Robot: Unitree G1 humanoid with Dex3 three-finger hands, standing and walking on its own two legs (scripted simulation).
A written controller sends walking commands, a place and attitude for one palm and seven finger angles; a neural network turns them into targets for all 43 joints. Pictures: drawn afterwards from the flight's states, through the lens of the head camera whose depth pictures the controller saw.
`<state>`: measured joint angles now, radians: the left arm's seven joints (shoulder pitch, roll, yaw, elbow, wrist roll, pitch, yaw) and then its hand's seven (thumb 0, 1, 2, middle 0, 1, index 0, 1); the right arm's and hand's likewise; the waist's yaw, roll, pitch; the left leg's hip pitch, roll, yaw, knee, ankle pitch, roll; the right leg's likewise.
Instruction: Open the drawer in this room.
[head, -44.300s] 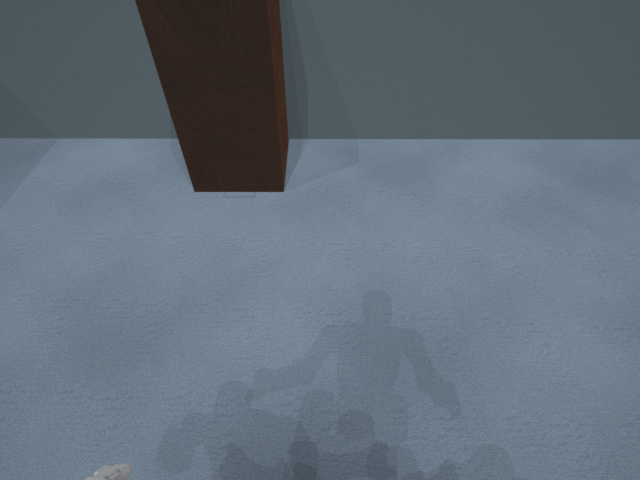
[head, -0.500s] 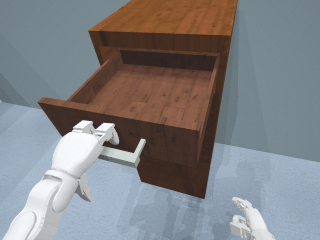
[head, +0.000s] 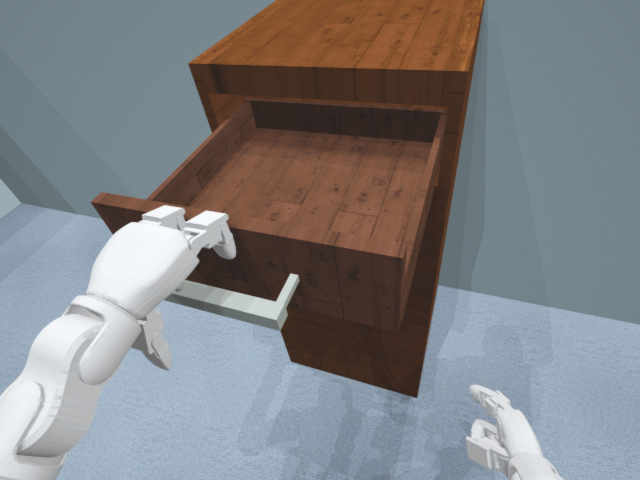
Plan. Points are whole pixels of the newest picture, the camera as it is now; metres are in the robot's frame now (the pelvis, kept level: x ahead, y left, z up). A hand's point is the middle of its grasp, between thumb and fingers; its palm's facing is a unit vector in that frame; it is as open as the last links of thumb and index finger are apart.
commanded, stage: lift the hand off the handle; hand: left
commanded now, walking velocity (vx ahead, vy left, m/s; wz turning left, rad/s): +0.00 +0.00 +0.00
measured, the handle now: (226, 285) +0.28 +0.16 +0.14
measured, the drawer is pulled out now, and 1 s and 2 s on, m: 0.29 0.29 0.29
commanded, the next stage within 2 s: draw the hand back to the body in 0.66 s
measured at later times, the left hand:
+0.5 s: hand (159, 204) +0.28 +0.19 +0.26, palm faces +0.27 -0.04 -0.96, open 13.8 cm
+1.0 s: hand (145, 213) +0.26 +0.19 +0.27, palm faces +0.21 +0.01 -0.98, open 13.8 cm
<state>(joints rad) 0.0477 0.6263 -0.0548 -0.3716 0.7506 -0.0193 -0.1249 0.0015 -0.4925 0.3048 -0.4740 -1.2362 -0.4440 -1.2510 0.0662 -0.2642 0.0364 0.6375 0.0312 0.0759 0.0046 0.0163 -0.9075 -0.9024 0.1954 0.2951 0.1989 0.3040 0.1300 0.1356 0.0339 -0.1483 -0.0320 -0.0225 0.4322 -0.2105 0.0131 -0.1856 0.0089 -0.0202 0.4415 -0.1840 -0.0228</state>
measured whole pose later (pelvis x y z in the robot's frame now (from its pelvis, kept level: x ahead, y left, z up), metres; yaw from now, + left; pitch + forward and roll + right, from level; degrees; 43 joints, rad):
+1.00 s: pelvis -0.01 -0.01 -0.01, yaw -1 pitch -3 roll +1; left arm -0.12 0.78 0.17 -0.47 0.57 0.09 -0.36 0.00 -0.49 0.30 -0.32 -1.20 -0.32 -1.20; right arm 0.08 -0.30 0.06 0.59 0.05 0.08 0.03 0.02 -0.91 -0.90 0.19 0.30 0.20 0.30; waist 0.10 0.14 -0.01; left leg -0.24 -0.02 -0.01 0.54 -0.25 0.00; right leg -0.28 0.02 -0.01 0.56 -0.23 -0.03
